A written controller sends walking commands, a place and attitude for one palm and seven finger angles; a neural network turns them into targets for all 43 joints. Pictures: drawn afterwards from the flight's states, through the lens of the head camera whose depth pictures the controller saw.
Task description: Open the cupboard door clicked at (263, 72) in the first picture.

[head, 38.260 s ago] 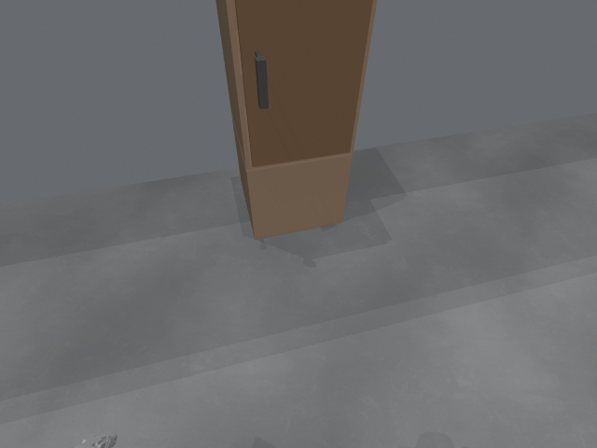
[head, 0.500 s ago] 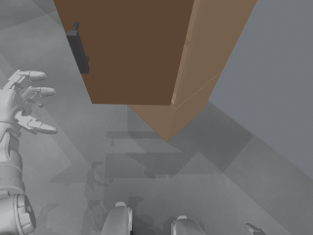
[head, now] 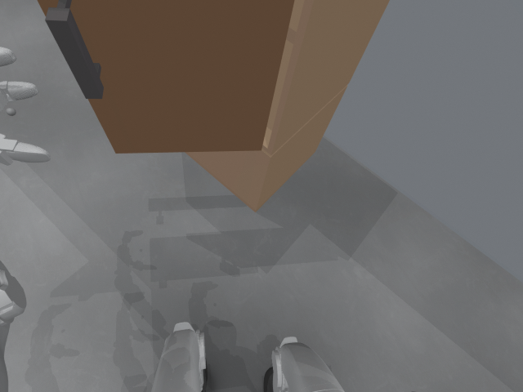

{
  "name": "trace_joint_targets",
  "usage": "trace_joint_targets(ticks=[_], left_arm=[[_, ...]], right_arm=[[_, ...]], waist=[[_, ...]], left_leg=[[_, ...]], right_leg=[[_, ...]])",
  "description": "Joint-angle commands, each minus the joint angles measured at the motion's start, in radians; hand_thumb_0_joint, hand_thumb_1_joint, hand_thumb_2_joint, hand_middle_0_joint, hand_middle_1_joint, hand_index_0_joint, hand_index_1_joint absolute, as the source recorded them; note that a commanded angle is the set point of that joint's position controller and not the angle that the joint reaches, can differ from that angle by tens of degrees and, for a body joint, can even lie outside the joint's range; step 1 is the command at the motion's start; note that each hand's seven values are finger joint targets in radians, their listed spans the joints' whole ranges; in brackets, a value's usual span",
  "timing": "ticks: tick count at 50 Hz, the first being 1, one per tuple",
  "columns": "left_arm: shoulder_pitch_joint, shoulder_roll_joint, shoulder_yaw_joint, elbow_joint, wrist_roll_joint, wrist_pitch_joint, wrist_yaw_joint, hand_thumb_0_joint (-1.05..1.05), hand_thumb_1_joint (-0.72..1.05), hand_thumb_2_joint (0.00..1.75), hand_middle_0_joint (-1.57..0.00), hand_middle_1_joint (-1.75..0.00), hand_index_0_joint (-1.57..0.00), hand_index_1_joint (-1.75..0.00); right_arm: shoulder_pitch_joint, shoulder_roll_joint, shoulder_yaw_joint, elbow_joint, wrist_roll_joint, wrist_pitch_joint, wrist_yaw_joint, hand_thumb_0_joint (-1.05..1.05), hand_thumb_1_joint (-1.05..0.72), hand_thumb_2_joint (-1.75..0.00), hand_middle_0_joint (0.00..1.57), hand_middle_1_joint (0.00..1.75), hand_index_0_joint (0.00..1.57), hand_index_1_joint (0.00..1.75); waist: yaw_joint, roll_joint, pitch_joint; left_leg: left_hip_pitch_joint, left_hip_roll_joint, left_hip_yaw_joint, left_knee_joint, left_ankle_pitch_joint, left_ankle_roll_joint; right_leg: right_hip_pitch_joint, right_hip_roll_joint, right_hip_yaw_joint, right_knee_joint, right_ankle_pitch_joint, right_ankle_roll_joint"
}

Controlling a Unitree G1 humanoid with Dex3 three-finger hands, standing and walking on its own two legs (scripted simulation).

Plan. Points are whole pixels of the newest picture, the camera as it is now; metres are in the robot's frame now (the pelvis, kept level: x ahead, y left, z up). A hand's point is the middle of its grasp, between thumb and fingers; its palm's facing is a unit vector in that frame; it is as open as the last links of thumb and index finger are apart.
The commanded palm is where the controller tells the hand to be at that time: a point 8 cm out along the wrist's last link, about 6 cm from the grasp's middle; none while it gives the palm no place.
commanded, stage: move the hooked fingers beside the handle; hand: left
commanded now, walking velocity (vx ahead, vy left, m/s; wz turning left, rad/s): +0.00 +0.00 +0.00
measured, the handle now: (80, 48) +0.61 +0.26 +0.08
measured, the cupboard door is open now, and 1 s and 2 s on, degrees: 47 47 47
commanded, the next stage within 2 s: slide the fingers in behind the handle in 1.36 s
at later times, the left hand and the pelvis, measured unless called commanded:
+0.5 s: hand (18, 66) +0.55 +0.33 +0.09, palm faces +0.09 -1.00 +0.01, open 14.0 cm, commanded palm +0.56 +0.35 +0.08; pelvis +0.00 +0.01 -0.02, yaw -2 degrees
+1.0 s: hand (14, 68) +0.55 +0.34 +0.09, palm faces +0.07 -1.00 +0.01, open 14.0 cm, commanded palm +0.56 +0.34 +0.08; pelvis +0.01 +0.02 -0.01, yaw -1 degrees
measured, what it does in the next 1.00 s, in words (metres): stands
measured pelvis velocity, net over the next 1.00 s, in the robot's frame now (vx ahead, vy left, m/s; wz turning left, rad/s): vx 0.01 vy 0.02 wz -0.03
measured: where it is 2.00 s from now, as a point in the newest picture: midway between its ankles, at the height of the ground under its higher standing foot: outside the picture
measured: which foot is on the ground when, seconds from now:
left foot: down 0.00-1.00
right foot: down 0.00-1.00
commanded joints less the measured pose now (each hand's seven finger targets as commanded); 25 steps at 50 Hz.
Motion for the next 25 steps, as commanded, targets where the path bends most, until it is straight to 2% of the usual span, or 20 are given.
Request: trace_joint_targets(ticks=[1, 2, 3, 5, 6, 7, 9, 11, 12, 15, 16, 19, 22, 23, 25], left_arm=[[-0.431, 0.346, 0.023, -0.178, -0.006, -0.043, -0.01, 0.0, -0.5, 0.3, -0.3, -1.2, -0.3, -1.2], [-0.446, 0.362, 0.035, -0.192, -0.009, -0.046, -0.01, 0.0, -0.5, 0.3, -0.3, -1.2, -0.3, -1.2], [-0.45, 0.375, 0.039, -0.178, -0.002, -0.04, -0.009, 0.0, -0.5, 0.3, -0.3, -1.2, -0.3, -1.2], [-0.497, 0.371, 0.017, -0.177, 0.011, -0.031, -0.003, 0.0, -0.5, 0.3, -0.3, -1.2, -0.3, -1.2], [-0.498, 0.388, 0.025, -0.149, 0.017, -0.024, 0.001, 0.0, -0.5, 0.3, -0.3, -1.2, -0.3, -1.2], [-0.519, 0.412, 0.04, -0.153, 0.017, -0.028, 0.006, 0.0, -0.5, 0.3, -0.3, -1.2, -0.3, -1.2], [-0.55, 0.421, 0.024, -0.148, 0.034, -0.021, 0.01, 0.0, -0.5, 0.3, -0.3, -1.2, -0.3, -1.2], [-0.553, 0.463, 0.046, -0.127, 0.046, -0.013, 0.013, 0.0, -0.5, 0.3, -0.3, -1.2, -0.3, -1.2], [-0.581, 0.456, 0.032, -0.134, 0.049, -0.015, 0.014, 0.0, -0.5, 0.3, -0.3, -1.2, -0.3, -1.2], [-0.625, 0.48, 0.016, -0.106, 0.072, 0.004, 0.016, 0.0, -0.5, 0.3, -0.3, -1.2, -0.3, -1.2], [-0.633, 0.484, 0.017, -0.098, 0.076, 0.011, 0.016, 0.0, -0.5, 0.3, -0.3, -1.2, -0.3, -1.2], [-0.66, 0.544, 0.044, -0.1, 0.088, 0.016, 0.016, 0.0, -0.5, 0.3, -0.3, -1.2, -0.3, -1.2], [-0.698, 0.559, 0.033, -0.072, 0.101, 0.032, 0.013, 0.0, -0.5, 0.3, -0.3, -1.2, -0.3, -1.2], [-0.706, 0.593, 0.045, -0.066, 0.11, 0.037, 0.012, 0.0, -0.5, 0.3, -0.3, -1.2, -0.3, -1.2], [-0.714, 0.58, 0.024, -0.063, 0.12, 0.048, 0.009, 0.0, -0.5, 0.3, -0.3, -1.2, -0.3, -1.2]], right_arm=[[0.158, -0.209, -0.067, -0.045, -0.001, -0.003, -0.019, 0.0, -0.9, -0.9, 0.2, 0.3, 0.2, 0.3], [0.165, -0.209, -0.065, -0.043, -0.004, -0.004, -0.021, 0.0, -0.9, -0.9, 0.2, 0.3, 0.2, 0.3], [0.165, -0.211, -0.064, -0.045, -0.003, 0.0, -0.021, 0.0, -0.9, -0.9, 0.2, 0.3, 0.2, 0.3], [0.171, -0.21, -0.06, -0.041, -0.005, 0.005, -0.02, 0.0, -0.9, -0.9, 0.2, 0.3, 0.2, 0.3], [0.173, -0.212, -0.056, -0.041, -0.004, 0.007, -0.02, 0.0, -0.9, -0.9, 0.2, 0.3, 0.2, 0.3], [0.177, -0.214, -0.052, -0.042, -0.006, 0.007, -0.022, 0.0, -0.9, -0.9, 0.2, 0.3, 0.2, 0.3], [0.182, -0.214, -0.049, -0.038, -0.008, 0.009, -0.024, 0.0, -0.9, -0.9, 0.2, 0.3, 0.2, 0.3], [0.191, -0.217, -0.043, -0.043, -0.009, 0.014, -0.022, 0.0, -0.9, -0.9, 0.2, 0.3, 0.2, 0.3], [0.193, -0.217, -0.04, -0.04, -0.012, 0.014, -0.024, 0.0, -0.9, -0.9, 0.2, 0.3, 0.2, 0.3], [0.2, -0.219, -0.028, -0.043, -0.013, 0.021, -0.024, 0.0, -0.9, -0.9, 0.2, 0.3, 0.2, 0.3], [0.205, -0.219, -0.028, -0.044, -0.013, 0.022, -0.024, 0.0, -0.9, -0.9, 0.2, 0.3, 0.2, 0.3], [0.216, -0.222, -0.018, -0.048, -0.018, 0.027, -0.025, 0.0, -0.9, -0.9, 0.2, 0.3, 0.2, 0.3], [0.227, -0.221, -0.007, -0.048, -0.02, 0.031, -0.025, 0.0, -0.9, -0.9, 0.2, 0.3, 0.2, 0.3], [0.228, -0.226, -0.004, -0.05, -0.02, 0.035, -0.028, 0.0, -0.9, -0.9, 0.2, 0.3, 0.2, 0.3], [0.233, -0.223, -0.001, -0.054, -0.02, 0.038, -0.025, 0.0, -0.9, -0.9, 0.2, 0.3, 0.2, 0.3]], waist=[[-0.012, 0.198, -0.464], [-0.008, 0.222, -0.488], [-0.009, 0.215, -0.497], [-0.026, 0.235, -0.48], [-0.026, 0.217, -0.464], [-0.031, 0.214, -0.468], [-0.043, 0.246, -0.498], [-0.038, 0.244, -0.502], [-0.054, 0.253, -0.504], [-0.066, 0.281, -0.491], [-0.074, 0.263, -0.499], [-0.072, 0.304, -0.539], [-0.096, 0.286, -0.516], [-0.095, 0.29, -0.526], [-0.099, 0.323, -0.523]], left_leg=[[0.583, -0.03, -0.062, -0.1, 0.282, 0.024], [0.598, -0.031, -0.062, -0.093, 0.309, 0.025], [0.595, -0.028, -0.064, -0.092, 0.301, 0.023], [0.592, -0.026, -0.067, -0.087, 0.295, 0.024], [0.571, -0.027, -0.069, -0.086, 0.281, 0.024], [0.567, -0.026, -0.074, -0.084, 0.283, 0.026], [0.571, -0.022, -0.069, -0.064, 0.305, 0.028], [0.561, -0.02, -0.074, -0.058, 0.309, 0.026], [0.567, -0.019, -0.079, -0.055, 0.318, 0.029], [0.551, -0.014, -0.084, -0.043, 0.308, 0.028], [0.546, -0.014, -0.083, -0.039, 0.305, 0.03], [0.554, -0.012, -0.088, -0.022, 0.349, 0.03], [0.525, -0.012, -0.092, -0.009, 0.34, 0.035], [0.516, -0.009, -0.09, -0.003, 0.336, 0.035], [0.518, -0.009, -0.089, -0.001, 0.333, 0.034]], right_leg=[[-0.055, 0.019, 0.018, -0.157, 0.246, -0.018], [-0.056, 0.021, 0.019, -0.149, 0.259, -0.022], [-0.061, 0.02, 0.018, -0.151, 0.252, -0.018], [-0.088, 0.019, 0.015, -0.15, 0.242, -0.018], [-0.085, 0.021, 0.013, -0.153, 0.232, -0.018], [-0.089, 0.023, 0.011, -0.146, 0.229, -0.021], [-0.099, 0.02, 0.016, -0.142, 0.247, -0.017], [-0.097, 0.024, 0.011, -0.137, 0.243, -0.017], [-0.118, 0.025, 0.009, -0.13, 0.244, -0.019], [-0.14, 0.023, 0.004, -0.125, 0.234, -0.017], [-0.142, 0.025, 0.003, -0.126, 0.234, -0.014], [-0.142, 0.026, 0.0, -0.111, 0.256, -0.015], [-0.158, 0.032, -0.006, -0.107, 0.252, -0.014], [-0.155, 0.03, -0.007, -0.103, 0.25, -0.011], [-0.171, 0.031, -0.009, -0.103, 0.248, -0.012]])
